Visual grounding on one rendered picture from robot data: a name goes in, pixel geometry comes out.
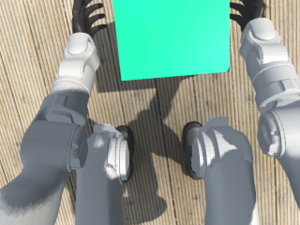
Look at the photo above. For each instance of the right robot hand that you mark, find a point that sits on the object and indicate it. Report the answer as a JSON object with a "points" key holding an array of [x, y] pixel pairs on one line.
{"points": [[252, 9]]}

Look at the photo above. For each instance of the carton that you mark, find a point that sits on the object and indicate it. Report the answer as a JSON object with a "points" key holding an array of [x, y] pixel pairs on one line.
{"points": [[170, 38]]}

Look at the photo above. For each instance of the robot left upper arm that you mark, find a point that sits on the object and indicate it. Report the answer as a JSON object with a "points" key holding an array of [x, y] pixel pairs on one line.
{"points": [[51, 151]]}

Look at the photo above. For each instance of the left robot thigh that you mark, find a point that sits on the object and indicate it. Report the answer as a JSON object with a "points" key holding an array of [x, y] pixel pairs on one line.
{"points": [[99, 181]]}

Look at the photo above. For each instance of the robot right forearm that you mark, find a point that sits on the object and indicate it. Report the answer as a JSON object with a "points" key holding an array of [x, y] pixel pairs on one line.
{"points": [[269, 67]]}

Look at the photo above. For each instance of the robot left forearm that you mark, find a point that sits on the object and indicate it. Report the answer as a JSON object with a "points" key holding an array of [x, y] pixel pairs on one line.
{"points": [[72, 86]]}

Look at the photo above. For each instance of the left robot hand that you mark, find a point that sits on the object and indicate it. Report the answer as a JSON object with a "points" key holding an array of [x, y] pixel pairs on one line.
{"points": [[81, 22]]}

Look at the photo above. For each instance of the robot right upper arm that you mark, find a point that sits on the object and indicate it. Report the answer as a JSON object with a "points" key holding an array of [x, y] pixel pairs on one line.
{"points": [[278, 136]]}

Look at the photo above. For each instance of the robot right shin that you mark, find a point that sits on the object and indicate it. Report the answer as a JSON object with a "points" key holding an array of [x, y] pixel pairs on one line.
{"points": [[223, 121]]}

